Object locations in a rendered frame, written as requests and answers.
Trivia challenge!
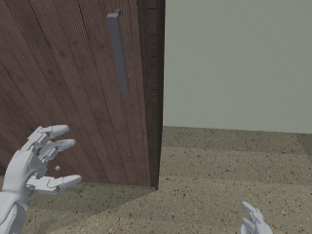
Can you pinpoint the robot left forearm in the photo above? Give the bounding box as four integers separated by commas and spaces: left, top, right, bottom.
0, 190, 31, 234

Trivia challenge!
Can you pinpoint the right robot hand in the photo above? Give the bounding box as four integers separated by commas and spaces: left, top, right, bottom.
240, 201, 273, 234

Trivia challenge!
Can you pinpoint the handle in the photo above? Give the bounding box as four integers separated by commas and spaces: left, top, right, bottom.
106, 9, 131, 94

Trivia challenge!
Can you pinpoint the left robot hand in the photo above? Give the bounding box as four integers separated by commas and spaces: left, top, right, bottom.
2, 125, 82, 198

